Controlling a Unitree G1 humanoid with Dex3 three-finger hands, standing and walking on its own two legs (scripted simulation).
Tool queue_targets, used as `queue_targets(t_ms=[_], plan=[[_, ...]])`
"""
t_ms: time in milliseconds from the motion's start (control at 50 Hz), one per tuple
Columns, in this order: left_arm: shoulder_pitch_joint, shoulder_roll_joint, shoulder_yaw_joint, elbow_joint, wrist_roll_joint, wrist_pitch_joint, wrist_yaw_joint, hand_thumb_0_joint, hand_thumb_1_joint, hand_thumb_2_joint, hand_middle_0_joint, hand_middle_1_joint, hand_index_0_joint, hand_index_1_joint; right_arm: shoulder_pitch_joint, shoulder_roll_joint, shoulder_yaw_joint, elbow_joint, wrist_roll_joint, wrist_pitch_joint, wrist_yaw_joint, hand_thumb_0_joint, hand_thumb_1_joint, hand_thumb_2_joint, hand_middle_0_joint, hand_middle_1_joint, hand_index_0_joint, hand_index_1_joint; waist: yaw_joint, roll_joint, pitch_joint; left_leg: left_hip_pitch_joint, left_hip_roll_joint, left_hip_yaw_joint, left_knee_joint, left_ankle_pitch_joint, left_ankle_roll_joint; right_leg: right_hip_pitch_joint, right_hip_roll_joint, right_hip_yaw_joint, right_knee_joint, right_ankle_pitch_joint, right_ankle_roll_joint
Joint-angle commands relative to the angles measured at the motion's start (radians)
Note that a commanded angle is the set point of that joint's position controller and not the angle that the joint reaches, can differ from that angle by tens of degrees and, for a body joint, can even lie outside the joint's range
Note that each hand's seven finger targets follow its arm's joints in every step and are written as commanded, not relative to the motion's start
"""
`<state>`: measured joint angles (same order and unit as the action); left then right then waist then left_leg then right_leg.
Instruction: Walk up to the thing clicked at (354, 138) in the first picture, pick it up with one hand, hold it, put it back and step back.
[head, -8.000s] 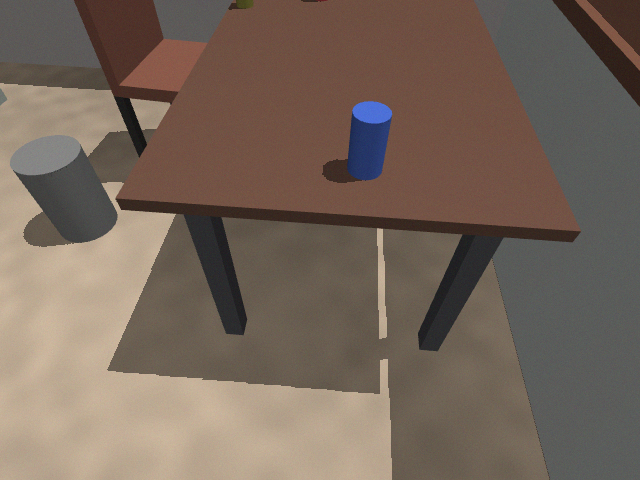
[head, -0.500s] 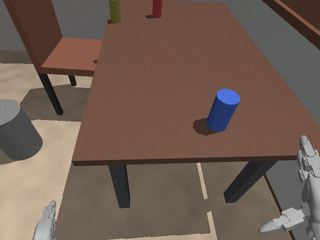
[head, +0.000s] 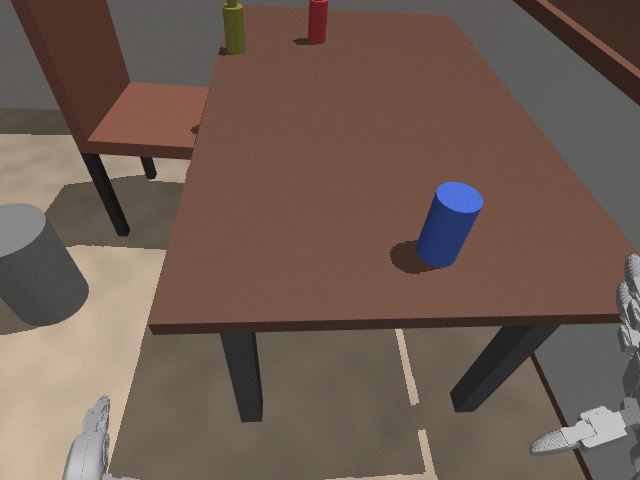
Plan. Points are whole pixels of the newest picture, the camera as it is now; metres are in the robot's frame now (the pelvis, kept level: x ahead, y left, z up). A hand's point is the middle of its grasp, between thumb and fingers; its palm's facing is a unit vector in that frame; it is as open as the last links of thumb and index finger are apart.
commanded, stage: go down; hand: right
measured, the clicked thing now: (446, 226) +0.48 -0.23 +0.02
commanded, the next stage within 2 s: none
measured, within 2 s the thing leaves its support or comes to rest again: neither
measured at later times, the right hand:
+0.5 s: hand (611, 284) +0.29 -0.34 +0.12, palm faces +0.22 +0.97 -0.06, open 17.6 cm
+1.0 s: hand (625, 262) +0.31 -0.37 +0.13, palm faces +0.22 +0.97 -0.02, open 17.6 cm
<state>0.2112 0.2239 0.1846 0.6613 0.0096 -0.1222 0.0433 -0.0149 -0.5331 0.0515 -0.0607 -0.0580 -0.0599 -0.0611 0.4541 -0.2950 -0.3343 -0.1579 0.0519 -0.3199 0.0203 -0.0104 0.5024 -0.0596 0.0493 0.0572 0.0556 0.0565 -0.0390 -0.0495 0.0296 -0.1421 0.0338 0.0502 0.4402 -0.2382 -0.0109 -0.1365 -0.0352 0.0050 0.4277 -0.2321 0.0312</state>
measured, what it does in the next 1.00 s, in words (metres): stands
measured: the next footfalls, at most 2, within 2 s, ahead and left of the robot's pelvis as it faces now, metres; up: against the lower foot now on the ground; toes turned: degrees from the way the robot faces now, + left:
none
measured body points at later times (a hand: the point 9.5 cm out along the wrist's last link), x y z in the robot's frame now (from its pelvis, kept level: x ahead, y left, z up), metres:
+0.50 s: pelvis +0.00 -0.01 +0.00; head +0.01 +0.00 +0.45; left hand +0.16 +0.25 -0.10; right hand +0.27 -0.39 +0.13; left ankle +0.00 +0.12 -0.74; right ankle +0.00 -0.14 -0.74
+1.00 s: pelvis +0.01 -0.01 -0.01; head +0.02 -0.01 +0.44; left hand +0.17 +0.25 -0.09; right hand +0.30 -0.42 +0.13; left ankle +0.00 +0.12 -0.74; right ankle +0.00 -0.14 -0.74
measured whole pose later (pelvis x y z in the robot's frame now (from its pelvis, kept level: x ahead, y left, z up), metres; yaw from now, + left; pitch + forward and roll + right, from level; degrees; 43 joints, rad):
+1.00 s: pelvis +0.01 -0.01 -0.01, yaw -1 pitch +4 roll +1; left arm 0.20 0.25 -0.02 0.72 -0.01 -0.20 0.21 -0.01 -0.53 0.04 -0.06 -0.06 -0.06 -0.06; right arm -0.31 -0.65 -0.62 0.73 0.30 -0.08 0.55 -0.01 0.56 -0.06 0.03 0.06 0.04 0.05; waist 0.00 -0.01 -0.04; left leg -0.31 0.03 0.06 0.51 -0.27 -0.02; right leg -0.33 -0.04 0.02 0.55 -0.29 0.02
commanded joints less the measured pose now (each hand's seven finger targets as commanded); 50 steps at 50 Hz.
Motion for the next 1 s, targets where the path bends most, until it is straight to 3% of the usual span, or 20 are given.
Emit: queue_targets(t_ms=[0, 60, 100, 160, 180, 220, 300, 320, 340, 460, 480, 540, 580, 740, 780, 800, 840, 860, 900, 980], plan=[[-0.098, 0.149, 0.050, -0.096, -0.008, -0.043, 0.025, 0.000, -0.539, 0.038, -0.054, -0.045, -0.052, -0.046, -0.194, -0.238, -0.174, -0.140, 0.048, -0.051, 0.028, 0.000, 0.550, -0.062, 0.025, 0.060, 0.042, 0.060, 0.021, 0.005, -0.047, -0.045, -0.022, 0.007, -0.095, 0.071, -0.003, -0.008, 0.050, -0.029, -0.068, 0.063, -0.042], [-0.140, 0.064, -0.047, -0.065, -0.017, -0.044, 0.029, 0.000, -0.545, 0.040, -0.055, -0.044, -0.052, -0.047, -0.335, -0.266, -0.188, -0.117, 0.088, -0.042, 0.083, 0.000, 0.548, -0.061, 0.026, 0.059, 0.042, 0.059, 0.014, -0.026, -0.046, -0.046, -0.018, -0.002, -0.095, 0.064, -0.004, -0.032, 0.051, -0.022, -0.066, 0.049, -0.040], [-0.167, 0.119, -0.020, -0.071, -0.023, -0.050, 0.055, 0.000, -0.540, 0.036, -0.054, -0.042, -0.053, -0.043, -0.379, -0.297, -0.222, 0.005, 0.128, -0.013, 0.129, 0.000, 0.557, -0.062, 0.024, 0.061, 0.040, 0.061, 0.027, 0.015, -0.077, -0.040, -0.023, 0.002, -0.091, 0.079, -0.007, -0.026, 0.043, -0.010, -0.062, 0.060, -0.042], [-0.182, 0.146, -0.039, -0.124, -0.027, -0.059, 0.088, 0.000, -0.548, 0.037, -0.055, -0.042, -0.053, -0.043, -0.515, -0.374, -0.268, 0.100, 0.182, 0.017, 0.205, 0.000, 0.516, -0.060, 0.032, 0.056, 0.044, 0.056, 0.034, 0.049, -0.175, 0.003, 0.000, -0.025, -0.093, 0.147, -0.018, 0.010, 0.050, -0.010, -0.031, 0.131, -0.045], [-0.162, 0.132, -0.064, -0.119, -0.030, -0.060, 0.096, 0.000, -0.550, 0.040, -0.053, -0.043, -0.051, -0.044, -0.525, -0.385, -0.275, 0.165, 0.197, 0.036, 0.233, 0.000, 0.522, -0.058, 0.033, 0.056, 0.045, 0.056, 0.031, 0.055, -0.171, 0.009, 0.004, -0.027, -0.091, 0.164, -0.020, 0.002, 0.052, -0.009, -0.027, 0.147, -0.046], [-0.124, 0.172, -0.039, -0.092, -0.035, -0.061, 0.113, 0.000, -0.548, 0.039, -0.053, -0.043, -0.052, -0.043, -0.562, -0.436, -0.311, 0.264, 0.229, 0.070, 0.284, 0.000, 0.507, -0.054, 0.037, 0.053, 0.047, 0.053, 0.029, 0.038, -0.162, -0.008, 0.000, -0.014, -0.080, 0.173, -0.014, -0.003, 0.050, -0.001, -0.031, 0.157, -0.045], [-0.101, 0.119, -0.106, -0.059, -0.042, -0.074, 0.116, 0.000, -0.543, 0.038, -0.051, -0.044, -0.051, -0.044, -0.697, -0.454, -0.302, 0.348, 0.276, 0.104, 0.379, 0.000, 0.554, -0.050, 0.033, 0.056, 0.044, 0.056, 0.024, 0.003, -0.175, -0.032, -0.008, 0.000, -0.053, 0.198, -0.004, -0.017, 0.045, 0.003, -0.027, 0.177, -0.044], [-0.106, 0.151, -0.086, -0.044, -0.043, -0.079, 0.120, 0.000, -0.545, 0.040, -0.052, -0.046, -0.052, -0.045, -0.718, -0.495, -0.320, 0.388, 0.280, 0.112, 0.394, 0.000, 0.566, -0.056, 0.028, 0.058, 0.041, 0.058, 0.027, -0.025, -0.179, -0.043, -0.012, 0.007, -0.045, 0.193, 0.002, -0.026, 0.043, 0.005, -0.031, 0.173, -0.041], [-0.111, 0.124, -0.123, -0.031, -0.041, -0.079, 0.119, 0.000, -0.545, 0.041, -0.053, -0.048, -0.053, -0.047, -0.757, -0.528, -0.331, 0.375, 0.283, 0.115, 0.409, 0.000, 0.588, -0.058, 0.023, 0.060, 0.037, 0.060, 0.012, -0.045, -0.204, -0.034, -0.013, 0.008, -0.040, 0.201, 0.006, -0.031, 0.045, 0.003, -0.027, 0.182, -0.041], [-0.152, 0.170, -0.128, -0.082, -0.033, -0.101, 0.142, 0.000, -0.543, 0.042, -0.054, -0.055, -0.055, -0.053, -0.851, -0.570, -0.332, 0.453, 0.295, 0.155, 0.466, 0.000, 0.574, -0.058, 0.025, 0.058, 0.037, 0.058, 0.005, -0.071, -0.258, -0.043, -0.031, 0.023, -0.016, 0.185, 0.019, -0.025, 0.032, 0.011, -0.013, 0.210, -0.034], [-0.118, 0.204, -0.098, -0.097, -0.031, -0.103, 0.150, 0.000, -0.540, 0.042, -0.054, -0.056, -0.057, -0.053, -0.879, -0.579, -0.338, 0.462, 0.302, 0.158, 0.472, 0.000, 0.583, -0.062, 0.022, 0.060, 0.036, 0.060, 0.021, -0.063, -0.295, -0.039, -0.037, 0.025, -0.013, 0.191, 0.019, -0.004, 0.024, 0.018, -0.004, 0.237, -0.033], [-0.077, 0.174, -0.127, -0.103, -0.029, -0.105, 0.153, 0.000, -0.541, 0.042, -0.054, -0.056, -0.057, -0.054, -0.872, -0.556, -0.328, 0.472, 0.306, 0.173, 0.474, 0.000, 0.586, -0.062, 0.023, 0.060, 0.037, 0.060, 0.011, -0.070, -0.293, -0.046, -0.046, 0.030, -0.004, 0.206, 0.022, 0.005, 0.015, 0.020, 0.013, 0.312, -0.027], [-0.051, 0.174, -0.124, -0.070, -0.026, -0.100, 0.156, 0.000, -0.547, 0.048, -0.053, -0.055, -0.053, -0.055, -0.815, -0.565, -0.331, 0.516, 0.294, 0.183, 0.472, 0.000, 0.571, -0.056, 0.029, 0.056, 0.041, 0.056, 0.001, -0.070, -0.265, -0.048, -0.042, 0.026, -0.006, 0.202, 0.022, -0.035, 0.021, 0.014, 0.012, 0.285, -0.028], [-0.062, 0.170, -0.134, -0.091, -0.023, -0.110, 0.167, 0.000, -0.541, 0.044, -0.055, -0.057, -0.056, -0.055, -0.921, -0.610, -0.348, 0.508, 0.290, 0.180, 0.473, 0.000, 0.541, -0.058, 0.034, 0.055, 0.042, 0.055, 0.026, -0.063, -0.252, -0.065, -0.036, 0.013, -0.001, 0.208, 0.018, -0.057, 0.031, 0.007, 0.026, 0.215, -0.039], [-0.059, 0.177, -0.129, -0.083, -0.023, -0.112, 0.174, 0.000, -0.546, 0.048, -0.055, -0.054, -0.054, -0.054, -1.005, -0.670, -0.363, 0.474, 0.281, 0.170, 0.479, 0.000, 0.544, -0.065, 0.032, 0.057, 0.042, 0.057, 0.040, -0.064, -0.283, -0.077, -0.031, 0.005, 0.004, 0.225, 0.015, -0.049, 0.034, 0.007, 0.036, 0.217, -0.044], [-0.049, 0.175, -0.138, -0.060, -0.024, -0.112, 0.178, 0.000, -0.544, 0.047, -0.055, -0.055, -0.055, -0.055, -0.972, -0.664, -0.359, 0.582, 0.284, 0.181, 0.491, 0.000, 0.551, -0.062, 0.033, 0.057, 0.041, 0.057, 0.044, -0.048, -0.249, -0.090, -0.033, 0.009, 0.004, 0.215, 0.013, -0.067, 0.033, 0.010, 0.039, 0.206, -0.046], [-0.078, 0.143, -0.168, -0.042, -0.024, -0.114, 0.177, 0.000, -0.541, 0.043, -0.056, -0.056, -0.057, -0.054, -1.026, -0.702, -0.374, 0.571, 0.283, 0.172, 0.508, 0.000, 0.534, -0.063, 0.035, 0.056, 0.042, 0.056, 0.037, -0.080, -0.258, -0.095, -0.023, -0.003, 0.010, 0.222, 0.012, -0.083, 0.040, 0.007, 0.050, 0.202, -0.048], [-0.095, 0.151, -0.168, -0.069, -0.026, -0.121, 0.182, 0.000, -0.539, 0.042, -0.055, -0.056, -0.057, -0.053, -1.015, -0.677, -0.352, 0.657, 0.283, 0.179, 0.521, 0.000, 0.573, -0.063, 0.028, 0.059, 0.038, 0.059, 0.043, -0.066, -0.278, -0.100, -0.027, 0.000, 0.016, 0.220, 0.013, -0.078, 0.036, 0.009, 0.056, 0.206, -0.047], [-0.061, 0.185, -0.144, -0.046, -0.019, -0.122, 0.189, 0.000, -0.537, 0.039, -0.055, -0.056, -0.057, -0.053, -1.085, -0.728, -0.362, 0.647, 0.279, 0.169, 0.532, 0.000, 0.558, -0.060, 0.034, 0.057, 0.041, 0.057, 0.064, -0.069, -0.283, -0.116, -0.025, -0.005, 0.017, 0.200, 0.012, -0.081, 0.036, 0.012, 0.059, 0.179, -0.050], [-0.053, 0.179, -0.159, -0.075, -0.020, -0.127, 0.193, 0.000, -0.537, 0.041, -0.055, -0.057, -0.058, -0.053, -1.106, -0.763, -0.367, 0.747, 0.266, 0.174, 0.546, 0.000, 0.555, -0.059, 0.035, 0.056, 0.042, 0.056, 0.057, -0.043, -0.288, -0.128, -0.027, -0.005, 0.028, 0.195, 0.012, -0.101, 0.037, 0.017, 0.067, 0.181, -0.050]])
